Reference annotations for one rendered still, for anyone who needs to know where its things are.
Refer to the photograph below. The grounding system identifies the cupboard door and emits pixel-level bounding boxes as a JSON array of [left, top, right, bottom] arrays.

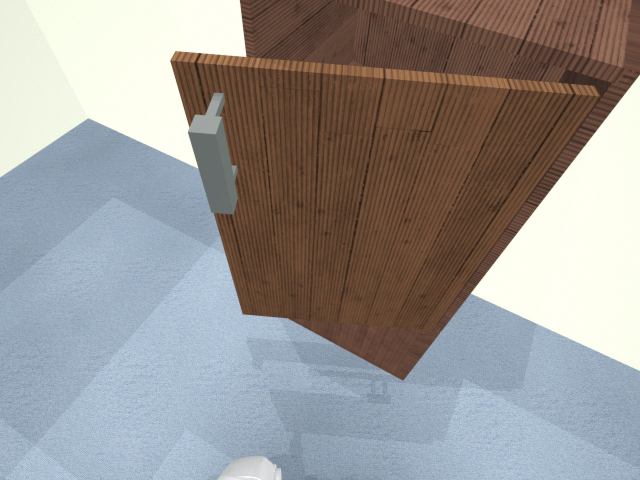
[[170, 51, 601, 331]]

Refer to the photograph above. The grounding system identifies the robot left thigh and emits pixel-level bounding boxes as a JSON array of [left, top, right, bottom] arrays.
[[217, 456, 281, 480]]

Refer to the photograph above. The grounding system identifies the handle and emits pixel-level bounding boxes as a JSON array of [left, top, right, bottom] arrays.
[[188, 93, 238, 215]]

